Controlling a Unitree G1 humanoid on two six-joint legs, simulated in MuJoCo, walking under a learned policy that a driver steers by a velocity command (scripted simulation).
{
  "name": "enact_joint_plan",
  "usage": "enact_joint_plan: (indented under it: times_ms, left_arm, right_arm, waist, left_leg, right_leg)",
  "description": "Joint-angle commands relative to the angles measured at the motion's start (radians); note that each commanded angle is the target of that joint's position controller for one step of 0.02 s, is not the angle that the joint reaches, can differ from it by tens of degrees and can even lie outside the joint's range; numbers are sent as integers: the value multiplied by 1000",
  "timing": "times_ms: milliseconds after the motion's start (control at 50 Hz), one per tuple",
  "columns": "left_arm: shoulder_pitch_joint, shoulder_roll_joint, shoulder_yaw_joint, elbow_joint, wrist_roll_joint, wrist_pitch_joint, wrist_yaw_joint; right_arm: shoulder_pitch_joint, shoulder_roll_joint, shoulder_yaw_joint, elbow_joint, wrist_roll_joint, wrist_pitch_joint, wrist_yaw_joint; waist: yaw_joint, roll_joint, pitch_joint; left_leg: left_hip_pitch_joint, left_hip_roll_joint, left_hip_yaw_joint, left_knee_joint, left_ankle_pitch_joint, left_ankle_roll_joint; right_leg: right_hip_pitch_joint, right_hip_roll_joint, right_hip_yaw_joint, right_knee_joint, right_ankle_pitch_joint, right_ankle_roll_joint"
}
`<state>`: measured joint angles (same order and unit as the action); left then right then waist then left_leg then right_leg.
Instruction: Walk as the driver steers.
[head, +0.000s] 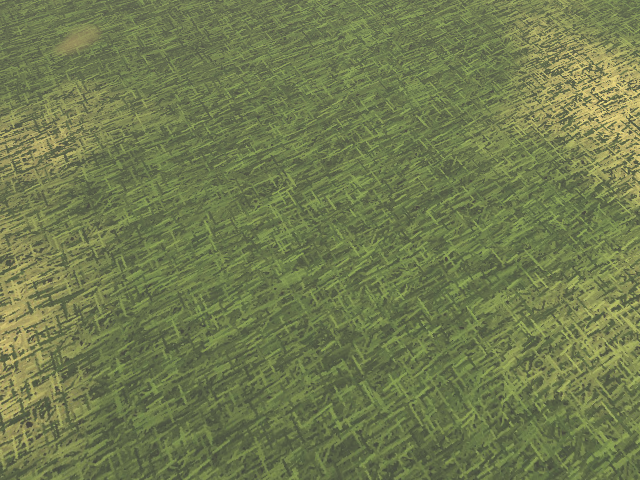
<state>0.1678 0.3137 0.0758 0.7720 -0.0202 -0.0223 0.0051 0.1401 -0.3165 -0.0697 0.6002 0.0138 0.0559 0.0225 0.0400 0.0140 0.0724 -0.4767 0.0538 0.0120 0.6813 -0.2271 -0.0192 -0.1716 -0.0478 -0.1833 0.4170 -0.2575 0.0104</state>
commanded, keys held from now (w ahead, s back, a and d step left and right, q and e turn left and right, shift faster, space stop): w+q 0.22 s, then w+e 0.76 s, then w+q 0.02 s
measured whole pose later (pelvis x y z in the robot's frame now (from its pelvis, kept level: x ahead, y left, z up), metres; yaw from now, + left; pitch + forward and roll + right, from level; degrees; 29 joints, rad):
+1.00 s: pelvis +0.45 -0.01 +0.00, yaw -9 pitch +2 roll +0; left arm 0.42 0.29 0.06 0.81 -0.03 -0.03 0.02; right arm 0.00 -0.27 -0.03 0.61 0.00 -0.11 0.03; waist 0.11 0.03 0.03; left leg -0.54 -0.02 -0.08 0.47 0.03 -0.03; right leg 0.00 0.10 0.22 0.36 -0.38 -0.08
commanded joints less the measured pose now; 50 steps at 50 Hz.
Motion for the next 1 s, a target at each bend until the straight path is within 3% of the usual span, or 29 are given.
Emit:
enact_joint_plan:
  times_ms: [20, 40, 60, 80, 100, 120, 140, 160, 220, 300, 380, 460, 500, 540, 560, 580, 600, 620, 640, 660, 680, 740, 800, 860, 940, 1000]
  left_arm:
    - [-47, 182, 47, -55, -22, -8, -2]
    - [-13, 148, 38, -40, -11, -8, -5]
    - [-7, 79, 14, -56, 26, -8, -10]
    - [-46, 52, 0, -123, 41, -19, -9]
    - [-106, 118, 18, -118, 17, -33, -18]
    - [-116, 144, 27, -124, -5, -42, -28]
    - [-104, 145, 31, -103, 1, -47, -27]
    - [-108, 149, 34, -98, 19, -51, -24]
    - [-100, 112, 26, -80, 28, -65, -28]
    - [-129, 53, -6, -65, 18, -62, -37]
    - [-183, 70, -15, -89, 1, -61, -45]
    - [-190, 82, -20, -107, -3, -67, -58]
    - [-145, 86, -18, -100, -3, -71, -63]
    - [28, 130, 10, -46, 2, -69, -55]
    - [176, 205, 34, -25, -1, -67, -48]
    - [248, 298, 56, -11, -2, -64, -53]
    - [244, 208, 31, -20, -13, -67, -56]
    - [199, 167, 20, -35, -4, -66, -50]
    - [168, 153, 16, -50, 6, -64, -46]
    - [141, 134, 10, -59, 6, -59, -41]
    - [124, 122, 3, -68, 13, -57, -35]
    - [118, 128, 6, -75, 7, -52, -19]
    - [146, 152, 15, -58, 1, -47, 0]
    - [197, 154, 18, -36, -4, -36, 12]
    - [255, 144, 20, -12, -13, -21, 22]
    - [233, 146, 27, -11, -3, -12, 26]
  right_arm:
    - [45, -97, -39, -73, 1, 1, 3]
    - [108, -134, -58, -53, 4, 2, -8]
    - [217, -240, -91, -41, 12, -2, -27]
    - [252, -307, -94, -56, 0, -27, -21]
    - [260, -222, -71, -51, -1, -57, -10]
    - [221, -182, -53, -50, -1, -77, -9]
    - [176, -162, -46, -55, 2, -84, -11]
    - [138, -147, -38, -59, 4, -83, -17]
    - [116, -150, -35, -72, -16, -88, -35]
    - [149, -148, -31, -33, -11, -103, -38]
    - [201, -164, -33, 14, -9, -112, -24]
    - [219, -165, -37, 54, -6, -113, -20]
    - [202, -171, -40, 63, 0, -107, -24]
    - [179, -146, -31, 57, -8, -102, -34]
    - [169, -108, -13, 25, -27, -103, -44]
    - [218, -49, 6, -22, -35, -124, -42]
    - [182, -109, -3, -8, -11, -146, -35]
    - [116, -140, -11, -20, 13, -163, -24]
    - [77, -128, -6, -23, 4, -174, -24]
    - [51, -122, -8, -29, -17, -180, -24]
    - [54, -114, -10, -32, -29, -179, -24]
    - [62, -86, -7, -29, -31, -163, -21]
    - [-35, -53, 6, -49, -30, -159, -24]
    - [-145, -30, 15, -67, -21, -170, -13]
    - [-222, -52, 6, -81, -7, -183, 2]
    - [-137, -89, -11, -54, -4, -190, 1]
  waist:
    - [-52, -104, -141]
    - [-69, -54, -166]
    - [-94, 176, -211]
    - [-106, 317, -237]
    - [-150, 172, -222]
    - [-120, 154, -163]
    - [-93, 100, -125]
    - [-78, 96, -96]
    - [-56, 95, -100]
    - [-90, 114, -93]
    - [-125, 99, -41]
    - [-126, 89, -5]
    - [-93, 85, -18]
    - [-7, 46, -120]
    - [48, -80, -227]
    - [23, -352, -286]
    - [53, -239, -273]
    - [53, -175, -178]
    - [44, -90, -141]
    - [27, -45, -102]
    - [1, -65, -102]
    - [-26, -87, -84]
    - [-6, -76, -47]
    - [33, -94, -42]
    - [46, -97, -37]
    - [-8, -136, -61]
  left_leg:
    - [178, -37, 41, -145, 37, 61]
    - [311, -52, 22, -186, 45, 98]
    - [501, 129, -246, -256, 155, 185]
    - [636, 307, -702, -374, -112, 396]
    - [606, 299, -699, -435, -249, 388]
    - [540, 264, -622, -448, -335, 339]
    - [473, 226, -551, -450, -328, 296]
    - [422, 194, -500, -460, -274, 276]
    - [350, 123, -396, -475, -85, 261]
    - [328, 106, -271, -477, 11, 232]
    - [344, 159, -272, -488, -38, 236]
    - [417, 206, -248, -472, 8, 230]
    - [436, 206, -207, -425, 106, 205]
    - [379, 128, -98, -206, 400, 145]
    - [238, 56, -5, 92, 335, 83]
    - [-155, -120, 10, 416, -199, -3]
    - [-291, -88, -120, 531, -302, 4]
    - [-349, -44, -123, 547, -224, 23]
    - [-332, -11, -112, 516, -158, 31]
    - [-313, 11, -106, 447, -107, 26]
    - [-257, 25, -108, 399, -66, 19]
    - [-212, 14, -78, 293, -25, -20]
    - [-187, -11, -64, 103, 127, -50]
    - [-93, -53, -54, -78, 285, -55]
    - [-34, -78, -87, -196, 309, -30]
    - [54, -70, -80, -221, 218, 18]
  right_leg:
    - [37, -250, 121, 11, 278, -141]
    - [-37, -207, 84, 118, 158, -104]
    - [-234, -107, -9, 431, -94, -32]
    - [-591, 70, 93, 677, -430, 17]
    - [-652, 28, 240, 763, -383, 5]
    - [-652, -4, 259, 736, -287, -21]
    - [-619, -29, 256, 690, -215, -24]
    - [-587, -37, 254, 621, -147, -17]
    - [-473, -2, 228, 491, 21, 12]
    - [-377, 0, 204, 263, 176, 41]
    - [-383, -11, 211, 182, 194, 18]
    - [-405, -11, 200, 153, 112, -37]
    - [-335, 8, 173, 118, 97, -69]
    - [-62, 61, 151, 85, 124, -111]
    - [156, -76, 368, 50, 122, -174]
    - [429, -255, 854, -90, -66, -338]
    - [471, -273, 937, -156, -213, -333]
    - [403, -253, 826, -158, -168, -306]
    - [329, -217, 738, -154, -73, -288]
    - [258, -187, 677, -164, 33, -280]
    - [204, -159, 629, -177, 114, -273]
    - [113, -120, 553, -206, 262, -281]
    - [36, -76, 485, -212, 343, -256]
    - [-13, -42, 462, -191, 330, -218]
    - [54, -76, 550, -133, 272, -199]
    - [133, -112, 575, -45, 417, -176]
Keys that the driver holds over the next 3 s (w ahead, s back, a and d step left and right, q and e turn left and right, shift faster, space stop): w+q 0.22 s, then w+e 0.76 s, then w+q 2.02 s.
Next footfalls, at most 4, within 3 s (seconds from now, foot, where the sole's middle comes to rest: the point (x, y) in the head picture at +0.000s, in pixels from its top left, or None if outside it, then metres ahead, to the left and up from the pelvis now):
0.04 left None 0.11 0.12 -0.78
0.54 right None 0.34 -0.09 -0.78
1.04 left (306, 368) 0.67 0.08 -0.78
1.50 right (419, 297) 0.87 -0.19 -0.78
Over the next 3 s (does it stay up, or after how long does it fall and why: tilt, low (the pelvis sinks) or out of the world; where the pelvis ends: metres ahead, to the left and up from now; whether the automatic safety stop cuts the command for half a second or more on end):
stays up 1.44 0.25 -0.02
